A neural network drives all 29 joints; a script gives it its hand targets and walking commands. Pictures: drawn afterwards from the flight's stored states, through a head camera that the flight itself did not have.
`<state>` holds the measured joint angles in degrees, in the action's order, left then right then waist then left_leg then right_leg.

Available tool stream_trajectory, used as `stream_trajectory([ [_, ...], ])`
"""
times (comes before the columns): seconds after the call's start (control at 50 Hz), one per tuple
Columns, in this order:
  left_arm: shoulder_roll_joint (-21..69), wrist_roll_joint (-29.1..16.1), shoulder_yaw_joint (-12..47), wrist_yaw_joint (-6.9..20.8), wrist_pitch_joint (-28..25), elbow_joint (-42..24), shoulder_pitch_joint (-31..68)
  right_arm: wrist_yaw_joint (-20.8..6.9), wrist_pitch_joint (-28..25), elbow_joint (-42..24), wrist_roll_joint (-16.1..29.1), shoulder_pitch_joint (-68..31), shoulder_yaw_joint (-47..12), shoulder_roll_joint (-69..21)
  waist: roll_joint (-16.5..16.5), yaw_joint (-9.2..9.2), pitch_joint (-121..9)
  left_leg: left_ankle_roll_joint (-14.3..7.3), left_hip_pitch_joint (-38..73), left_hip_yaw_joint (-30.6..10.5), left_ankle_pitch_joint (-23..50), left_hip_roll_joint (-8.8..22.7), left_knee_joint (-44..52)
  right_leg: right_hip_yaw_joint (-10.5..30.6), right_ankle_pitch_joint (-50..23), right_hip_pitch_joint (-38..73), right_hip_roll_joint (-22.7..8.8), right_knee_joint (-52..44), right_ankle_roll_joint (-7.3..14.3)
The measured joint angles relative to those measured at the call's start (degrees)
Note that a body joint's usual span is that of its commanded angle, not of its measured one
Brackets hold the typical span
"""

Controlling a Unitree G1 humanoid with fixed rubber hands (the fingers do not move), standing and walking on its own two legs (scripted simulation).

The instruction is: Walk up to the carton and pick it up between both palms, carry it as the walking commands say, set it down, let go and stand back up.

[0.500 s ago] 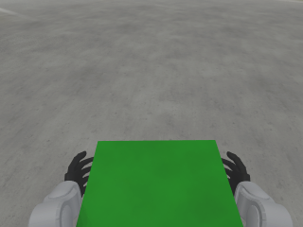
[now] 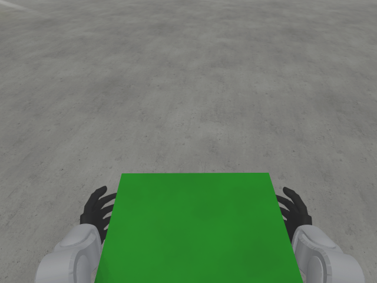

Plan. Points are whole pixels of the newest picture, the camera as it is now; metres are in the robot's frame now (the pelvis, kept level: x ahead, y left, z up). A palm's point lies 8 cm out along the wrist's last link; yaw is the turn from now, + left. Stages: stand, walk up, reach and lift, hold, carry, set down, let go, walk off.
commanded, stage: carry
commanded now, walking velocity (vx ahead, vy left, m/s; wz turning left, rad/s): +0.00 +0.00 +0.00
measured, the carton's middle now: (195, 251) +0.23 +0.00 +0.01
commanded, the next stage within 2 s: none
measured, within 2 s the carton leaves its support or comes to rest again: neither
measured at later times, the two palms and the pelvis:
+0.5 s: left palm (103, 212) +0.27 +0.18 +0.09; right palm (294, 212) +0.27 -0.19 +0.08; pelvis +0.03 -0.01 +0.00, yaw +0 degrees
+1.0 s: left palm (107, 208) +0.28 +0.17 +0.08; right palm (291, 207) +0.28 -0.19 +0.08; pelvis +0.04 -0.01 +0.00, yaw +0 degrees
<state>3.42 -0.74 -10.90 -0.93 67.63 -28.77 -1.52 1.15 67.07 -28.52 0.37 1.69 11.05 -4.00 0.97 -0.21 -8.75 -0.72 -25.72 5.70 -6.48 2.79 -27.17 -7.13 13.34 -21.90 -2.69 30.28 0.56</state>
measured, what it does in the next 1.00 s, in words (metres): stands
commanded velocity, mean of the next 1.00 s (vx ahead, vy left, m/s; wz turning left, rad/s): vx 0.00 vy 0.00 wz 0.00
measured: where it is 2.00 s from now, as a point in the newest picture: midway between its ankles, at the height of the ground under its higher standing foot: outside the picture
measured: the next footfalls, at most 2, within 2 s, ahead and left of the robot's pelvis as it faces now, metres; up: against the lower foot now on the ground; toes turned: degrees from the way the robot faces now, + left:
none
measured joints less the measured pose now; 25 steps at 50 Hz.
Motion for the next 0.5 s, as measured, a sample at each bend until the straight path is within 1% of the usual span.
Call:
stream_trajectory([
  [0.5, 0.07, 0.16, -0.27, 0.29, -1.13, 0.92, 0.34, -0.11, -1.14, 0.84, -0.46, -0.26, -0.34, 0.1, 0.11, -0.21, 1.35, 1.11, 2.66, -0.53, -4.22, 0.73, -2.26, -0.46, 3.37, 3.81, 0.55, 0.1, 0.28],
])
